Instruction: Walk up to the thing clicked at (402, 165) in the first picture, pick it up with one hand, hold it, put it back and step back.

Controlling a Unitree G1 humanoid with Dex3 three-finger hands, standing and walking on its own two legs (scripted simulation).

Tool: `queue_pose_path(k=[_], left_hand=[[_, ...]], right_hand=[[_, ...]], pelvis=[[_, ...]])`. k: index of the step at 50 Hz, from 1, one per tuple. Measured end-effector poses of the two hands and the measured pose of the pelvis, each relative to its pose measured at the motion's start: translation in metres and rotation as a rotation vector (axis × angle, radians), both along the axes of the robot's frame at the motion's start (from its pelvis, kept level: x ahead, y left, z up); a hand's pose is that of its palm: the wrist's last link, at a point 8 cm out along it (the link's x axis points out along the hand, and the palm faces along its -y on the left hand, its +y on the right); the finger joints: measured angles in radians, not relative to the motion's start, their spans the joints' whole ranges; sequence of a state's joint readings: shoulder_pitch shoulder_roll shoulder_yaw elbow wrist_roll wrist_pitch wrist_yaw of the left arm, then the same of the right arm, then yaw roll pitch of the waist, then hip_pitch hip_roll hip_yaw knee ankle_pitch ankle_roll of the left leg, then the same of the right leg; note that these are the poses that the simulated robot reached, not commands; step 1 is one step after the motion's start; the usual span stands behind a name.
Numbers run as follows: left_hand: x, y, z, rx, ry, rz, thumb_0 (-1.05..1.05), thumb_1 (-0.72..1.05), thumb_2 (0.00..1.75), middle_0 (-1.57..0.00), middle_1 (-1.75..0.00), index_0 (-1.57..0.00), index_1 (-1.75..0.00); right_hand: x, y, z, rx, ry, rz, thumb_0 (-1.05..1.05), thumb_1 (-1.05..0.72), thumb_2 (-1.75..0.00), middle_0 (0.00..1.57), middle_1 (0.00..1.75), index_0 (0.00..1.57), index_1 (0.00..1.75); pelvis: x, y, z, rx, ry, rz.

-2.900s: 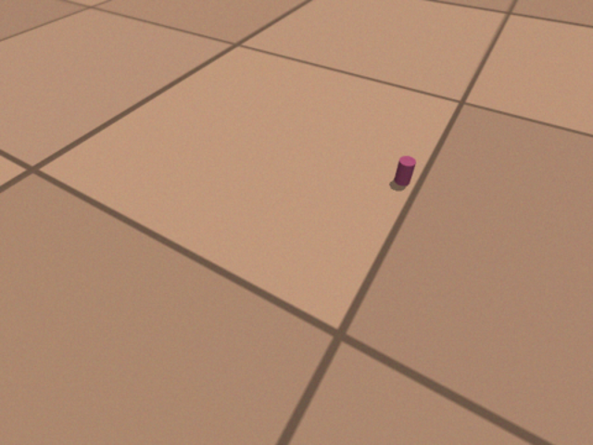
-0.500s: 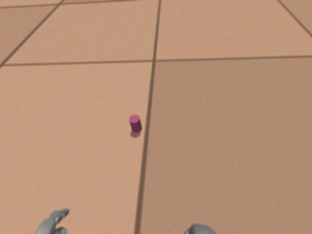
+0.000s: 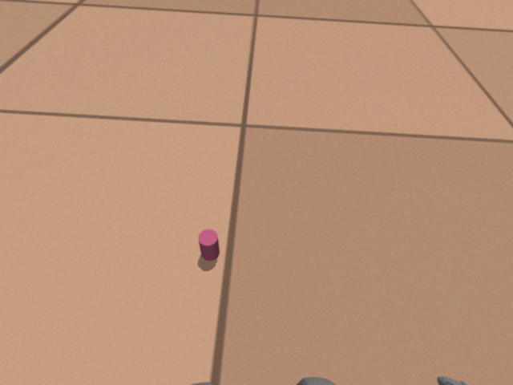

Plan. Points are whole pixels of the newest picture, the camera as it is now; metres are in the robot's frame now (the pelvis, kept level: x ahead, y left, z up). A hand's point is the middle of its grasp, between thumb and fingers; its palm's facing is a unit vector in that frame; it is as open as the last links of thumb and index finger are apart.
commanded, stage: walk up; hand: left
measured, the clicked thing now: (209, 245) +0.74 +0.21 -0.70
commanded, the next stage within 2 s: none
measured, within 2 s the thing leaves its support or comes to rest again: neither
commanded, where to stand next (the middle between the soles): +0.41 +0.00 m, yaw +1 degrees
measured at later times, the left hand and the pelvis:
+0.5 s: hand (141, 320) +0.23 +0.22 -0.10, palm faces -0.02 -0.90 -0.43, open 7.4 cm; pelvis +0.17 -0.05 +0.01, yaw -1 degrees
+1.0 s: hand (127, 275) +0.34 +0.29 -0.15, palm faces -0.01 -0.94 -0.34, open 7.4 cm; pelvis +0.30 +0.02 +0.01, yaw +2 degrees
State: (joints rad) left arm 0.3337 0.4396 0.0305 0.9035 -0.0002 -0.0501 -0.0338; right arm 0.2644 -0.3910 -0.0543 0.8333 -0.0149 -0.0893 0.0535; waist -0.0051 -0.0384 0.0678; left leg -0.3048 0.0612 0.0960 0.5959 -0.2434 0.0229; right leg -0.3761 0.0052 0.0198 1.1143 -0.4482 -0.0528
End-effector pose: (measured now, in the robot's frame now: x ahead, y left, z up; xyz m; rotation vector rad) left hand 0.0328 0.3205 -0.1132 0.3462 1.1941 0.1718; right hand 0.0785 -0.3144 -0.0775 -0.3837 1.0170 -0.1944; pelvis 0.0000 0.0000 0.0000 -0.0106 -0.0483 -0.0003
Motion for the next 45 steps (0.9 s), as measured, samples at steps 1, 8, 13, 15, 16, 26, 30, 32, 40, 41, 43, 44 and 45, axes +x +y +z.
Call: queue_pose_path(k=[1,8,13,15,16,26,30,32,40,41,43,44,45], left_hand=[[0.013,0.0,0.002,-0.005,-0.013,-0.007,0.01,0.91,0.9,-0.21,-0.3,-0.2,-0.3],[0.09,-0.009,0.017,-0.013,-0.065,-0.053,0.01,0.91,0.9,-0.21,-0.3,-0.2,-0.3],[0.14,-0.024,0.027,0.026,-0.067,-0.075,0.01,0.91,0.9,-0.21,-0.3,-0.2,-0.3],[0.159,-0.031,0.028,0.054,-0.081,-0.074,0.01,0.91,0.9,-0.21,-0.3,-0.2,-0.3],[0.167,-0.035,0.03,0.066,-0.094,-0.069,0.01,0.91,0.9,-0.21,-0.3,-0.2,-0.3],[0.193,-0.056,0.055,0.083,-0.107,-0.007,0.0,0.9,0.9,-0.21,-0.3,-0.21,-0.3],[0.198,-0.05,0.051,0.079,-0.081,0.014,0.0,0.9,0.9,-0.21,-0.3,-0.21,-0.3],[0.201,-0.044,0.047,0.074,-0.073,0.026,0.0,0.9,0.9,-0.21,-0.3,-0.21,-0.3],[0.229,-0.004,0.01,0.036,-0.024,0.071,0.01,0.9,0.9,-0.21,-0.3,-0.21,-0.3],[0.234,0.002,0.003,0.032,-0.011,0.069,0.01,0.9,0.9,-0.21,-0.3,-0.21,-0.3],[0.247,0.009,-0.005,0.021,0.014,0.071,0.01,0.9,0.9,-0.21,-0.3,-0.2,-0.3],[0.254,0.01,-0.007,0.014,0.024,0.067,0.01,0.9,0.9,-0.21,-0.3,-0.2,-0.3],[0.262,0.011,-0.007,0.007,0.03,0.059,0.01,0.9,0.9,-0.21,-0.3,-0.2,-0.3]], right_hand=[[0.001,0.001,0.002,0.002,0.008,-0.008,0.01,-0.9,-0.9,0.21,0.3,0.2,0.3],[0.006,-0.007,-0.005,0.022,0.103,-0.048,0.01,-0.9,-0.9,0.21,0.3,0.2,0.3],[0.024,-0.028,-0.027,0.055,0.15,-0.081,0.01,-0.9,-0.9,0.21,0.3,0.2,0.3],[0.038,-0.038,-0.041,0.067,0.163,-0.089,0.01,-0.9,-0.9,0.21,0.3,0.2,0.3],[0.046,-0.042,-0.046,0.071,0.171,-0.09,0.01,-0.9,-0.9,0.21,0.3,0.2,0.3],[0.149,-0.044,-0.039,0.118,0.123,-0.022,0.01,-0.91,-0.9,0.2,0.3,0.2,0.3],[0.179,-0.042,-0.032,0.103,0.121,-0.011,0.01,-0.91,-0.9,0.2,0.3,0.2,0.3],[0.194,-0.04,-0.029,0.091,0.131,0.001,0.01,-0.91,-0.9,0.2,0.3,0.2,0.3],[0.27,-0.011,-0.017,0.022,0.12,0.061,0.01,-0.91,-0.9,0.2,0.3,0.2,0.3],[0.281,-0.005,-0.015,0.01,0.105,0.062,0.01,-0.91,-0.9,0.2,0.3,0.2,0.3],[0.298,0.005,-0.012,-0.01,0.066,0.064,0.01,-0.91,-0.9,0.2,0.3,0.2,0.3],[0.304,0.01,-0.009,-0.011,0.047,0.057,0.01,-0.91,-0.9,0.2,0.3,0.2,0.3],[0.308,0.014,-0.006,-0.01,0.036,0.047,0.01,-0.91,-0.9,0.2,0.3,0.2,0.3]], pelvis=[[0.006,0.0,0.003,0.004,-0.002,0.0],[0.051,-0.005,0.007,0.033,-0.005,-0.01],[0.091,-0.021,0.001,0.049,0.008,-0.017],[0.109,-0.031,-0.006,0.042,0.008,-0.023],[0.115,-0.035,-0.008,0.023,0.004,-0.019],[0.171,-0.048,0.012,0.036,-0.007,-0.02],[0.192,-0.044,0.013,0.015,-0.008,-0.005],[0.204,-0.041,0.012,0.005,-0.007,0.005],[0.259,-0.009,-0.003,-0.026,0.009,0.041],[0.265,-0.004,-0.006,-0.01,0.007,0.042],[0.275,0.007,-0.008,0.0,0.0,0.032],[0.28,0.011,-0.007,-0.01,-0.002,0.033],[0.284,0.015,-0.005,-0.02,-0.004,0.036]])
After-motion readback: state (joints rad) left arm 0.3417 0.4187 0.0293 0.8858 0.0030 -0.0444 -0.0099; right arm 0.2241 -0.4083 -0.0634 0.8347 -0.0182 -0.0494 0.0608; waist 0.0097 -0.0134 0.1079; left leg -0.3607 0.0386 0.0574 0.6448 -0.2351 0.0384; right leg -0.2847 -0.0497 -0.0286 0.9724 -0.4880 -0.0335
